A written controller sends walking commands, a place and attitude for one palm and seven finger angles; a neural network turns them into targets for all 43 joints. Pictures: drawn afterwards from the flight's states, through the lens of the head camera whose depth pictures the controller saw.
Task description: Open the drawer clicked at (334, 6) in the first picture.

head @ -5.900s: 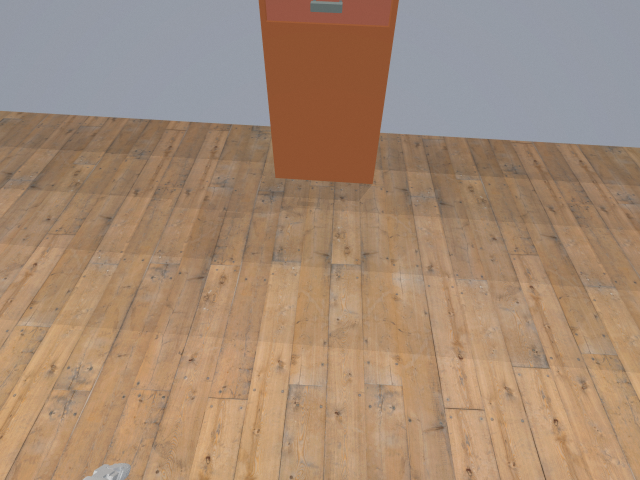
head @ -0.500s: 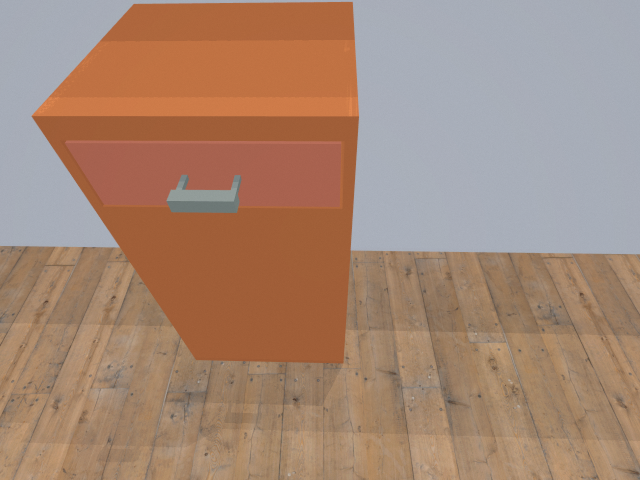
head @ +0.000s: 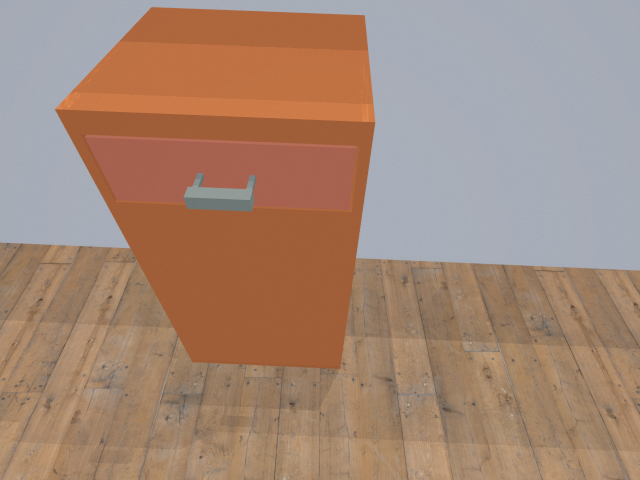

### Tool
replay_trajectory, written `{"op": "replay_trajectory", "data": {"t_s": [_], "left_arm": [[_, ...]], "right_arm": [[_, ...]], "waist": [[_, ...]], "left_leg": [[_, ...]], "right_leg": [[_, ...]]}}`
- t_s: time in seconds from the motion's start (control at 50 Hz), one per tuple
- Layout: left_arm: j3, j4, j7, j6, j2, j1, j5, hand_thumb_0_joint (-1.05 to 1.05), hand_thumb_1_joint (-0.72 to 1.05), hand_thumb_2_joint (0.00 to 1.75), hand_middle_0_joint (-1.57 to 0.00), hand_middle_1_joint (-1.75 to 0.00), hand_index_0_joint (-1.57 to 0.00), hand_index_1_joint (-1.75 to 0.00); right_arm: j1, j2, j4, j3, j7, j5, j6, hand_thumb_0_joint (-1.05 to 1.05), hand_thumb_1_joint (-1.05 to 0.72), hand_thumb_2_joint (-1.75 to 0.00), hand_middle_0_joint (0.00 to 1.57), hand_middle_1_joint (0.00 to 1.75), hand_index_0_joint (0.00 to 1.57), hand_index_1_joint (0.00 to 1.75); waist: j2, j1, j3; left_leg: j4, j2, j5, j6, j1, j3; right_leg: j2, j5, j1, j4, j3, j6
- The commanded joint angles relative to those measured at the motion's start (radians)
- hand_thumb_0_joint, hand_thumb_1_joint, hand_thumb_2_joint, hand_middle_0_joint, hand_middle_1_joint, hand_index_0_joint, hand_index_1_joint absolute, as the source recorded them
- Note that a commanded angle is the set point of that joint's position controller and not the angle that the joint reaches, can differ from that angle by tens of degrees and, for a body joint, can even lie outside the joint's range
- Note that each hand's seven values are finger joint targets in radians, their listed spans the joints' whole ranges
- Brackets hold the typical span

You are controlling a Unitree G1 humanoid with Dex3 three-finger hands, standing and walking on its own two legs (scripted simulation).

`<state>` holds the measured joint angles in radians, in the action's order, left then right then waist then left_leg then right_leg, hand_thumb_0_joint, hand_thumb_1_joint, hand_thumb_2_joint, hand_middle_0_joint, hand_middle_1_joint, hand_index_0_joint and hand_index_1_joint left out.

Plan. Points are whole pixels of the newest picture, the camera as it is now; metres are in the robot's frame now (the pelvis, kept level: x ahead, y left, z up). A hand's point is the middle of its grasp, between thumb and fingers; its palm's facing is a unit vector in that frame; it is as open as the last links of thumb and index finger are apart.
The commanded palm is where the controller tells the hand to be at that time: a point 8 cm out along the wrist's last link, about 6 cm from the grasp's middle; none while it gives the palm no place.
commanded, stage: come to a stop and stand still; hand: left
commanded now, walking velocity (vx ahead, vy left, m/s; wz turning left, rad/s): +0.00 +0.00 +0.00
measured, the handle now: (222, 189) +0.55 +0.20 +0.03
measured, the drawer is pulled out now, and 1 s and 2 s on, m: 0.00 0.00 0.00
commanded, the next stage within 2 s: look again from close up in 0.14 s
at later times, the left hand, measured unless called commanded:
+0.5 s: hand out of the picture +0.01 +0.17 -0.18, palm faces +0.01 -0.99 -0.17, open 7.4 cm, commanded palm none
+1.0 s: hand (170, 478) +0.14 +0.20 -0.08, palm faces -0.09 -0.78 -0.62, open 7.4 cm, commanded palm +0.14 +0.21 -0.04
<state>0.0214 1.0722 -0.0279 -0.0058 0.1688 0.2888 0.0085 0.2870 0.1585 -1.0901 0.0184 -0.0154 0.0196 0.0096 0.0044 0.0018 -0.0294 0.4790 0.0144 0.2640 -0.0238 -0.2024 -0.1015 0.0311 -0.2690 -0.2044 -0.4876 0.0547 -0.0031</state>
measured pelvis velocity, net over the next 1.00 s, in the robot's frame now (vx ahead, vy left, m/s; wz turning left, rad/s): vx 0.01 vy -0.01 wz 0.01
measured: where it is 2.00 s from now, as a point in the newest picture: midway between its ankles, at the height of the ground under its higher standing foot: outside the picture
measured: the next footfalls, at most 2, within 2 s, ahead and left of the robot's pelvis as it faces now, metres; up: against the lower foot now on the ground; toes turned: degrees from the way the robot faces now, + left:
none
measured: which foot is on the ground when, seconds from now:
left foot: down 0.00-1.00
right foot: down 0.00-1.00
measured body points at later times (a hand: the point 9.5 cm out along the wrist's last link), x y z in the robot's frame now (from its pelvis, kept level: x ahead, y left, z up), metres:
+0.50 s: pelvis +0.02 +0.00 +0.00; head +0.03 +0.01 +0.45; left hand +0.01 +0.22 -0.16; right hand +0.01 -0.22 -0.16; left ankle +0.00 +0.10 -0.74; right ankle -0.01 -0.12 -0.74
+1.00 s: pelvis +0.01 -0.01 -0.01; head +0.02 -0.03 +0.44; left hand +0.14 +0.24 -0.05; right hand +0.09 -0.25 -0.14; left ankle +0.00 +0.10 -0.74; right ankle +0.00 -0.12 -0.74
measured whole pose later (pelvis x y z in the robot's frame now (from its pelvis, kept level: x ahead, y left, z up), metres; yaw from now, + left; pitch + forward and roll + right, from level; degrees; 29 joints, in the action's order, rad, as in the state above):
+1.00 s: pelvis +0.01 -0.01 -0.01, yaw +1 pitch +2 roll +1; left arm 0.10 0.21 -0.23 0.12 0.27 0.45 0.30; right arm 0.33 0.22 -0.87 -0.01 -0.08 -0.03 0.23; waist -0.03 0.00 0.02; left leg 0.54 0.00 0.30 -0.02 -0.27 -0.10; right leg 0.05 -0.34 -0.30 -0.60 0.06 0.00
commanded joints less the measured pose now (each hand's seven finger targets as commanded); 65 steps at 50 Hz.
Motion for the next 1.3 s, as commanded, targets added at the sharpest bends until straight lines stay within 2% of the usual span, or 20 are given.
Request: {"op": "replay_trajectory", "data": {"t_s": [0.0,0.48,0.8,0.82,0.84,0.86,0.88,0.9,0.92,0.94,0.96,0.98,1.02,1.06,1.08,1.12,1.18,1.22,1.24,1.28], "left_arm": [[-0.025,-0.025,-0.006,-0.017,0.091,0.049,0.003,0.0,0.9,0.9,-0.2,-0.3,-0.2,-0.3],[-0.029,0.019,-0.011,-0.018,0.061,0.073,0.006,0.0,0.9,0.9,-0.2,-0.3,-0.2,-0.3],[-0.031,0.021,-0.011,-0.02,0.063,0.076,0.006,0.0,0.9,0.9,-0.2,-0.3,-0.2,-0.3],[-0.03,0.052,-0.05,-0.033,0.093,0.126,0.016,0.0,0.9,0.9,-0.2,-0.3,-0.2,-0.3],[0.025,-1.501,-0.057,-0.199,0.358,-0.646,0.122,0.0,0.88,0.89,-0.2,-0.32,-0.2,-0.32],[-0.033,-1.2,-0.139,-0.112,0.315,-0.211,0.149,0.0,0.85,0.88,-0.2,-0.33,-0.2,-0.33],[0.055,-1.083,-0.188,0.054,0.13,0.04,0.147,0.0,0.83,0.87,-0.21,-0.34,-0.21,-0.34],[0.135,-1.108,-0.19,0.082,0.024,0.045,0.194,0.0,0.81,0.86,-0.21,-0.36,-0.21,-0.36],[0.143,-1.2,-0.208,0.076,0.075,-0.016,0.271,0.0,0.78,0.85,-0.21,-0.37,-0.21,-0.37],[0.128,-1.214,-0.238,0.072,0.131,0.004,0.386,0.0,0.76,0.84,-0.21,-0.39,-0.21,-0.39],[0.141,-1.165,-0.265,0.075,0.123,0.041,0.489,0.0,0.74,0.83,-0.21,-0.4,-0.21,-0.4],[0.15,-1.127,-0.288,0.082,0.109,0.093,0.592,0.0,0.71,0.82,-0.21,-0.42,-0.21,-0.42],[0.117,-1.019,-0.336,0.074,0.118,0.277,0.793,0.0,0.67,0.8,-0.22,-0.45,-0.22,-0.45],[0.111,-0.987,-0.351,0.048,0.105,0.381,0.92,0.0,0.62,0.78,-0.22,-0.48,-0.22,-0.48],[0.051,-0.99,-0.356,0.025,0.161,0.379,0.964,0.0,0.6,0.77,-0.22,-0.5,-0.22,-0.5],[-0.018,-1.091,-0.378,-0.013,0.247,0.274,1.033,0.0,0.55,0.75,-0.22,-0.53,-0.22,-0.53],[-0.1,-1.222,-0.435,-0.028,0.346,0.125,1.104,0.0,0.48,0.72,-0.23,-0.57,-0.23,-0.57],[-0.095,-1.284,-0.471,-0.021,0.357,-0.023,1.127,0.0,0.43,0.7,-0.23,-0.6,-0.23,-0.6],[-0.085,-1.325,-0.477,-0.022,0.357,-0.112,1.114,0.0,0.41,0.69,-0.24,-0.62,-0.24,-0.62],[-0.095,-1.369,-0.477,-0.036,0.381,-0.242,1.082,0.0,0.36,0.67,-0.24,-0.64,-0.24,-0.64]], "right_arm": [[0.037,0.104,0.021,-0.017,-0.008,-0.006,0.024,0.0,-0.9,-0.9,0.2,0.3,0.2,0.3],[0.053,0.074,-0.029,-0.021,-0.02,-0.007,0.031,0.0,-0.9,-0.9,0.2,0.3,0.2,0.3],[0.053,0.073,-0.035,-0.021,-0.021,-0.008,0.029,0.0,-0.9,-0.9,0.2,0.3,0.2,0.3],[-0.041,0.12,0.042,-0.031,-0.01,-0.02,0.027,0.0,-0.9,-0.9,0.2,0.3,0.2,0.3],[-0.017,0.25,0.394,-0.026,-0.055,-0.078,0.175,0.0,-0.9,-0.9,0.2,0.3,0.2,0.3],[-0.101,0.186,0.337,-0.039,-0.099,-0.063,0.271,0.0,-0.9,-0.9,0.2,0.3,0.2,0.3],[-0.102,0.138,0.337,-0.059,-0.097,-0.092,0.304,0.0,-0.9,-0.9,0.2,0.3,0.2,0.3],[-0.081,0.142,0.339,-0.052,-0.091,-0.089,0.318,0.0,-0.9,-0.9,0.2,0.3,0.2,0.3],[-0.127,0.187,0.402,-0.058,-0.079,-0.072,0.333,0.0,-0.9,-0.9,0.2,0.3,0.2,0.3],[-0.116,0.216,0.42,-0.061,-0.074,-0.041,0.323,0.0,-0.9,-0.9,0.2,0.3,0.2,0.3],[-0.119,0.212,0.452,-0.061,-0.065,-0.016,0.3,0.0,-0.9,-0.9,0.2,0.3,0.2,0.3],[-0.125,0.217,0.5,-0.072,-0.049,-0.006,0.277,0.0,-0.9,-0.9,0.2,0.3,0.2,0.3],[-0.173,0.213,0.564,-0.093,-0.016,0.025,0.199,0.0,-0.9,-0.9,0.2,0.3,0.2,0.3],[-0.23,0.207,0.617,-0.095,0.026,0.037,0.105,0.0,-0.9,-0.9,0.2,0.3,0.2,0.3],[-0.249,0.199,0.628,-0.093,0.043,0.027,0.067,0.0,-0.9,-0.9,0.2,0.3,0.2,0.3],[-0.295,0.187,0.675,-0.081,0.058,0.02,0.015,0.0,-0.9,-0.9,0.2,0.3,0.2,0.3],[-0.303,0.168,0.703,-0.077,0.06,0.029,-0.03,0.0,-0.9,-0.9,0.2,0.3,0.2,0.3],[-0.3,0.159,0.71,-0.08,0.052,0.04,-0.047,0.0,-0.9,-0.9,0.2,0.3,0.2,0.3],[-0.301,0.159,0.707,-0.082,0.045,0.046,-0.05,0.0,-0.9,-0.9,0.2,0.3,0.2,0.3],[-0.303,0.155,0.692,-0.084,0.029,0.054,-0.047,0.0,-0.9,-0.9,0.2,0.3,0.2,0.3]], "waist": [[-0.013,-0.007,-0.032],[-0.012,-0.005,-0.018],[0.007,-0.007,-0.016],[0.01,-0.029,-0.079],[-0.266,0.049,0.432],[-0.363,-0.029,0.401],[-0.248,-0.006,0.236],[-0.149,0.011,0.148],[-0.122,0.014,0.072],[-0.042,0.034,0.122],[0.068,0.036,0.102],[0.089,0.015,0.123],[0.185,-0.06,0.116],[0.243,-0.11,0.084],[0.252,-0.14,0.106],[0.183,-0.158,0.176],[0.055,-0.157,0.26],[-0.016,-0.121,0.292],[-0.03,-0.092,0.307],[0.001,-0.045,0.313]], "left_leg": [[-0.126,0.105,-0.092,-0.019,-0.032,0.115],[-0.113,0.108,-0.217,-0.021,0.036,0.1],[-0.109,0.107,-0.215,-0.016,0.042,0.092],[0.086,0.116,-0.3,0.021,-0.052,0.067],[-0.059,0.004,-0.451,-0.017,0.232,0.076],[-0.048,0.055,-0.611,-0.002,0.294,0.089],[-0.086,0.06,-0.498,0.021,0.15,0.102],[-0.057,0.058,-0.423,0.007,0.085,0.092],[-0.026,0.037,-0.298,0.008,0.007,0.115],[0.013,0.023,-0.238,0.0,-0.024,0.118],[0.051,0.01,-0.196,-0.002,-0.083,0.124],[0.078,-0.007,-0.182,0.003,-0.115,0.12],[0.109,-0.025,-0.111,0.017,-0.21,0.091],[0.132,-0.035,-0.074,0.021,-0.303,0.069],[0.142,-0.042,-0.09,0.021,-0.338,0.063],[0.16,-0.057,-0.072,0.019,-0.355,0.046],[0.196,-0.078,-0.067,0.014,-0.303,0.042],[0.231,-0.081,-0.053,0.005,-0.235,0.042],[0.251,-0.079,-0.054,0.0,-0.206,0.049],[0.284,-0.078,-0.038,-0.01,-0.181,0.066]], "right_leg": [[0.069,0.099,0.001,0.077,-0.078,0.034],[0.073,0.198,0.01,0.074,-0.077,0.032],[0.078,0.226,0.018,0.085,-0.081,0.034],[0.132,0.528,-0.026,0.096,-0.132,0.02],[0.006,0.452,0.07,-0.021,-0.134,0.056],[-0.005,0.18,-0.024,-0.089,-0.048,0.061],[-0.02,-0.003,-0.126,-0.116,0.006,0.036],[-0.022,0.037,-0.146,-0.089,0.02,0.027],[-0.023,0.064,-0.182,-0.059,0.008,0.035],[-0.033,0.073,-0.215,-0.061,0.005,0.041],[-0.043,0.041,-0.27,-0.076,0.014,0.045],[-0.047,-0.004,-0.279,-0.084,-0.003,0.047],[-0.059,-0.091,-0.298,-0.093,-0.032,0.059],[-0.051,-0.03,-0.284,-0.111,-0.083,0.073],[-0.042,0.042,-0.24,-0.128,-0.121,0.076],[-0.031,0.061,-0.208,-0.159,-0.149,0.073],[-0.034,0.039,-0.213,-0.163,-0.204,0.074],[-0.032,-0.009,-0.27,-0.142,-0.231,0.076],[-0.027,-0.007,-0.294,-0.132,-0.241,0.072],[-0.022,-0.023,-0.314,-0.11,-0.246,0.057]]}}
